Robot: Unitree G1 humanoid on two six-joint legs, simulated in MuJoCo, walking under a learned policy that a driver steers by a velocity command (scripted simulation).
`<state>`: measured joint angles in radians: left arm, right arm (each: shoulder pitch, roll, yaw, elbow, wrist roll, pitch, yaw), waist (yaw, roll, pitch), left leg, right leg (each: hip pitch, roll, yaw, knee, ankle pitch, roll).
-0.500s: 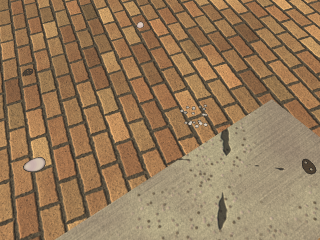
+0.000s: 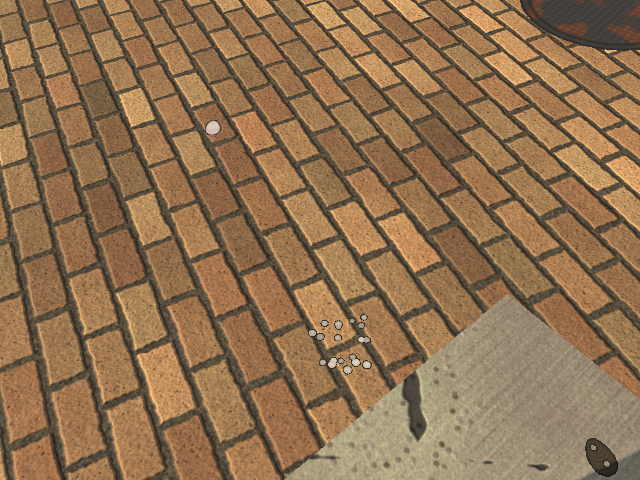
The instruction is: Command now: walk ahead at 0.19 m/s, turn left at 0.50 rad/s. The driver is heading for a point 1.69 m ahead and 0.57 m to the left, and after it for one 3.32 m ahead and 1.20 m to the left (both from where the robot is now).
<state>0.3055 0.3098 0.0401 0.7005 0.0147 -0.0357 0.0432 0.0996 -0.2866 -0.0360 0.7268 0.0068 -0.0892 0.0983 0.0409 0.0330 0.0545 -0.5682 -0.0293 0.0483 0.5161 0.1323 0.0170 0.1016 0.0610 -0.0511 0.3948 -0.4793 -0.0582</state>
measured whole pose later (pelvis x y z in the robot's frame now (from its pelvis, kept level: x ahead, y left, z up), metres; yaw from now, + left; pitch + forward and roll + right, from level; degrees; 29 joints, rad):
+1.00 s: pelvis +0.17 -0.04 +0.02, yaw +34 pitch +1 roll +0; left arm 0.25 0.31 0.06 0.74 -0.03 0.01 -0.01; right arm 0.16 -0.24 -0.04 0.64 -0.03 0.05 -0.03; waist 0.05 -0.03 0.04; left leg -0.23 0.03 0.01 0.50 -0.29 -0.01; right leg -0.46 -0.01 0.00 0.92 -0.48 0.05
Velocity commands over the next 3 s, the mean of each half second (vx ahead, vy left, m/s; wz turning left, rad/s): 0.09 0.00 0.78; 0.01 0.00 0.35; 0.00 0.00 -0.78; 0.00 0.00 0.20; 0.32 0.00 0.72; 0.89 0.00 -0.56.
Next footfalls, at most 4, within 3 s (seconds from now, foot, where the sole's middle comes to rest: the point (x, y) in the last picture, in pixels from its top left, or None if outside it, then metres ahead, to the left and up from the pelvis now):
0.02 left None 0.23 0.08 -0.76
0.48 right None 0.32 -0.10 -0.76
0.88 left None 0.12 0.08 -0.76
1.24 right None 0.27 -0.15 -0.76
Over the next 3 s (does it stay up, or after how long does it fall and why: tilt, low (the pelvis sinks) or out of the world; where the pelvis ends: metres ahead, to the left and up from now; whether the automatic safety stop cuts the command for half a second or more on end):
stays up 0.51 0.30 -0.01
